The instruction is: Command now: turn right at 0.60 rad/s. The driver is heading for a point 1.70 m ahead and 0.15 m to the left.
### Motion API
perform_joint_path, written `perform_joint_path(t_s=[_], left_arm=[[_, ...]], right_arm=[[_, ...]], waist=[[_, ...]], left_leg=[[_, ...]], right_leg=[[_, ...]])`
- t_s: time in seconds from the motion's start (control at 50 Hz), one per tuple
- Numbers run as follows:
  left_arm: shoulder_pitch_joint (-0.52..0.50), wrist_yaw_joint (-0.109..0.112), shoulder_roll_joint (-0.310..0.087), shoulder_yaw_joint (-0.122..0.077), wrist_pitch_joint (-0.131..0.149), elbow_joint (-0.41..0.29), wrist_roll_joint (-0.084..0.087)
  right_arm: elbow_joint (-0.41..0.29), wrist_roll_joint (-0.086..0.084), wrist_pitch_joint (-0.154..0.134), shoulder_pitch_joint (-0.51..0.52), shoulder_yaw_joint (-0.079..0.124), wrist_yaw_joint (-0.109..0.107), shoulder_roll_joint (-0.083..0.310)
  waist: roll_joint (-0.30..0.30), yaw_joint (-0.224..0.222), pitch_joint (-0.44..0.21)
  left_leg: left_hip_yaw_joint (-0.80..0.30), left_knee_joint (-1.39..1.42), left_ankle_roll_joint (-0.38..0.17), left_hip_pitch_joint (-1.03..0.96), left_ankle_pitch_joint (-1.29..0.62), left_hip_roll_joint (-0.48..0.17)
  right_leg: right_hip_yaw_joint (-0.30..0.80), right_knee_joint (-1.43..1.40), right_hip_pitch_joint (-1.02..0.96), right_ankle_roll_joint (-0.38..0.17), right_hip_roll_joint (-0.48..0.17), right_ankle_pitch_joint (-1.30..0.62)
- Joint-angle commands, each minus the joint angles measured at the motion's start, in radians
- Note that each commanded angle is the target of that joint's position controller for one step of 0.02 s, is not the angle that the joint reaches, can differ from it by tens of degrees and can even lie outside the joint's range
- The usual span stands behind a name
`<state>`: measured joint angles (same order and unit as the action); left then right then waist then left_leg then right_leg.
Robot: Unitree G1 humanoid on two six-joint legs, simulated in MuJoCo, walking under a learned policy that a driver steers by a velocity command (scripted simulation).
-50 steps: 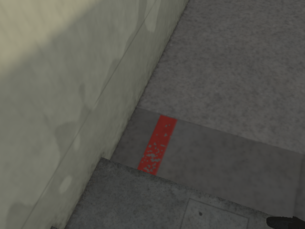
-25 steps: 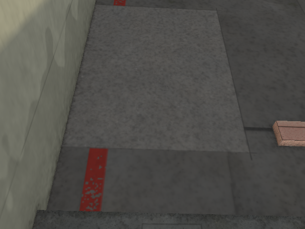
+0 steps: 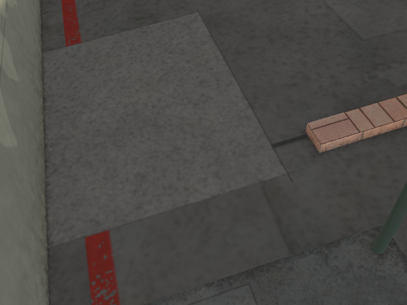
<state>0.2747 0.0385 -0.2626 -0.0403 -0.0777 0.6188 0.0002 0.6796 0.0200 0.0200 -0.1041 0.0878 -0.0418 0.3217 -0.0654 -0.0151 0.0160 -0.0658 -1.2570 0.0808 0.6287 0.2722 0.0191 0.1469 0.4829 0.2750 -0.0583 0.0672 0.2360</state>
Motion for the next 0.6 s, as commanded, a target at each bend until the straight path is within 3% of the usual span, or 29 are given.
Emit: perform_joint_path(t_s=[0.02,0.08,0.1,0.12,0.16,0.2,0.24,0.26,0.3,0.32,0.34,0.36,0.38,0.4,0.42,0.48,0.5,0.54,0.6], left_arm=[[-0.015,0.016,-0.161,-0.042,0.013,-0.072,0.001],[0.016,0.025,-0.18,-0.048,0.009,-0.062,0.002],[0.005,0.027,-0.186,-0.05,0.006,-0.068,0.002],[-0.003,0.027,-0.174,-0.047,0.005,-0.072,0.017],[-0.018,0.025,-0.174,-0.046,0.001,-0.083,0.017],[-0.04,0.016,-0.176,-0.049,0.002,-0.096,0.016],[-0.067,0.013,-0.154,-0.041,0.005,-0.108,0.015],[-0.088,0.012,-0.129,-0.034,0.004,-0.107,0.024],[-0.127,0.011,-0.093,-0.02,0.01,-0.112,0.039],[-0.08,0.007,-0.068,-0.011,0.016,-0.104,0.024],[-0.005,0.003,-0.025,0.002,0.023,-0.098,-0.003],[-0.004,0.007,-0.06,-0.01,0.039,-0.1,0.001],[-0.049,0.014,-0.125,-0.031,0.049,-0.107,0.009],[-0.093,0.024,-0.159,-0.047,0.049,-0.087,0.023],[-0.091,0.027,-0.137,-0.045,0.037,-0.067,0.023],[-0.05,-0.001,-0.027,-0.008,0.022,-0.022,0.017],[-0.07,-0.007,-0.006,0.002,0.025,-0.02,0.016],[-0.137,-0.011,-0.007,0.008,0.038,-0.036,0.025],[-0.111,0.001,-0.021,0.01,0.049,0.002,0.022]], right_arm=[[-0.096,-0.001,-0.015,0.066,0.003,0.003,0.052],[-0.115,0.004,-0.024,0.101,-0.011,0.016,0.036],[-0.115,-0.001,-0.026,0.091,-0.013,0.021,0.039],[-0.12,-0.013,-0.027,0.099,-0.017,0.028,0.029],[-0.113,-0.015,-0.029,0.098,-0.023,0.036,0.025],[-0.103,-0.006,-0.027,0.077,-0.021,0.042,0.025],[-0.086,-0.011,-0.022,0.055,-0.02,0.045,0.025],[-0.083,-0.017,-0.02,0.032,-0.023,0.047,0.013],[-0.055,-0.014,-0.024,-0.036,-0.022,0.051,-0.011],[-0.05,0.007,-0.02,-0.048,-0.022,0.05,-0.002],[-0.051,0.029,-0.017,-0.089,-0.015,0.049,0.06],[-0.041,0.05,-0.019,-0.1,-0.028,0.051,0.035],[-0.035,0.048,-0.032,-0.063,-0.025,0.056,0.047],[-0.044,0.039,-0.033,-0.019,-0.029,0.055,0.029],[-0.044,0.022,-0.025,0.012,-0.048,0.051,-0.01],[-0.03,0.004,0.003,0.039,-0.062,0.041,-0.033],[-0.024,-0.001,0.008,0.019,-0.06,0.04,-0.029],[-0.014,-0.01,0.006,-0.034,-0.053,0.032,-0.01],[-0.005,-0.014,-0.001,-0.068,-0.054,0.026,-0.002]], waist=[[0.193,-0.004,-0.064],[0.195,-0.016,-0.108],[0.191,-0.011,-0.12],[0.197,-0.003,-0.117],[0.195,-0.01,-0.122],[0.204,-0.008,-0.124],[0.218,-0.007,-0.126],[0.222,0.011,-0.122],[0.207,0.06,-0.109],[0.15,0.038,-0.115],[-0.068,0.004,-0.162],[-0.157,0.007,-0.131],[-0.117,0.002,-0.071],[-0.077,0.008,-0.025],[-0.057,-0.007,-0.015],[-0.066,-0.029,-0.023],[-0.072,-0.009,-0.015],[-0.077,0.03,-0.016],[-0.018,0.017,-0.005]], left_leg=[[-0.017,0.084,0.007,0.115,0.007,0.003],[-0.053,0.17,0.009,0.073,0.034,0.012],[-0.057,0.186,0.006,0.046,0.047,0.014],[-0.063,0.231,0.003,0.03,0.056,0.016],[-0.056,0.286,0.001,-0.036,0.077,0.027],[-0.025,0.342,0.001,-0.131,0.094,0.035],[-0.014,0.401,0.001,-0.227,0.091,0.033],[-0.007,0.482,-0.006,-0.286,0.095,0.028],[0.023,0.783,-0.036,-0.458,-0.086,0.025],[-0.01,0.853,-0.069,-0.56,-0.172,-0.003],[-0.215,0.822,-0.162,-0.72,-0.528,-0.192],[-0.386,0.848,-0.32,-0.666,-0.703,-0.341],[-0.46,0.91,-0.404,-0.553,-0.55,-0.397],[-0.42,0.931,-0.391,-0.508,-0.411,-0.352],[-0.348,0.935,-0.353,-0.473,-0.34,-0.299],[-0.163,0.945,-0.266,-0.407,-0.316,-0.153],[-0.137,0.942,-0.259,-0.398,-0.32,-0.13],[-0.158,0.948,-0.26,-0.432,-0.223,-0.128],[-0.188,0.934,-0.25,-0.421,-0.124,-0.133]], right_leg=[[0.264,-0.086,-0.193,-0.182,-0.21,-0.37],[0.35,-0.049,-0.239,-0.207,-0.24,-0.424],[0.366,-0.045,-0.232,-0.213,-0.246,-0.451],[0.381,-0.023,-0.238,-0.217,-0.243,-0.478],[0.389,-0.004,-0.213,-0.216,-0.231,-0.567],[0.379,-0.002,-0.151,-0.203,-0.205,-0.595],[0.382,-0.006,-0.103,-0.186,-0.186,-0.582],[0.382,-0.009,-0.075,-0.173,-0.168,-0.553],[0.364,-0.009,-0.02,-0.119,-0.125,-0.409],[0.315,0.041,0.023,-0.076,-0.077,-0.258],[0.234,0.219,0.159,-0.002,0.029,0.16],[0.239,0.308,0.26,0.061,0.099,0.466],[0.184,0.41,0.284,0.103,0.05,0.467],[0.158,0.485,0.29,0.124,0.01,0.391],[0.148,0.499,0.268,0.135,-0.017,0.32],[0.019,0.387,0.116,0.149,-0.076,0.18],[-0.017,0.314,0.072,0.146,-0.076,0.175],[-0.051,0.205,0.044,0.137,-0.088,0.198],[-0.08,-0.017,-0.047,0.117,-0.09,0.066]])
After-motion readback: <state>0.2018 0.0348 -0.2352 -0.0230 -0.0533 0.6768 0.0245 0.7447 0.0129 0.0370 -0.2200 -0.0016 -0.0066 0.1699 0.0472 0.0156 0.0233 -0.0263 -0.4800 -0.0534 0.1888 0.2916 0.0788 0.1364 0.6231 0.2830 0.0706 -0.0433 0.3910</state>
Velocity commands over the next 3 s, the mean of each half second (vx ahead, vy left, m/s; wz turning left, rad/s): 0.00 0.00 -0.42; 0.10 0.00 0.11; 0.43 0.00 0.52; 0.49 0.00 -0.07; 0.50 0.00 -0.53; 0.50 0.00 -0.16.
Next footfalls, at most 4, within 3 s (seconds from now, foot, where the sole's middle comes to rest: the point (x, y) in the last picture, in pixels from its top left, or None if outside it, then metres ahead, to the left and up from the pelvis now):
0.32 left None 0.04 0.14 -0.78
0.62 right None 0.01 -0.11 -0.78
1.34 left None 0.37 0.24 -0.91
1.96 right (223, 239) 0.83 0.08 -1.05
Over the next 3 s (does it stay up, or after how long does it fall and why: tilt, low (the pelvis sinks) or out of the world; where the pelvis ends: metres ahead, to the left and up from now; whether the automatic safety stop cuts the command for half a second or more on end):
stays up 1.22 0.08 -0.27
